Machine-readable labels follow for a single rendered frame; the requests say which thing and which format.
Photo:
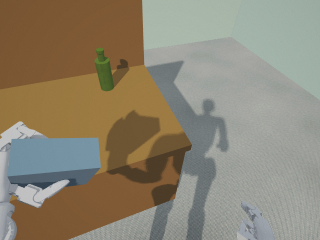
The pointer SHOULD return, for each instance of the left robot forearm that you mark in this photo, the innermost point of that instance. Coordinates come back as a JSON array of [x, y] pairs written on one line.
[[8, 227]]

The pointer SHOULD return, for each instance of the right robot hand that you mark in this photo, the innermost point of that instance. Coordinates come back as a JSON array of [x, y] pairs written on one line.
[[259, 230]]

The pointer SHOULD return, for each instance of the sponge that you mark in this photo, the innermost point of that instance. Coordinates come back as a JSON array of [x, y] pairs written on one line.
[[44, 161]]

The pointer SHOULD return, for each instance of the table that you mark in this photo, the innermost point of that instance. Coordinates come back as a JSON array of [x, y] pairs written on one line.
[[49, 81]]

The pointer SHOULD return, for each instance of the left robot hand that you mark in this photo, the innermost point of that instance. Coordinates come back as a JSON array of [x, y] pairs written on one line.
[[31, 195]]

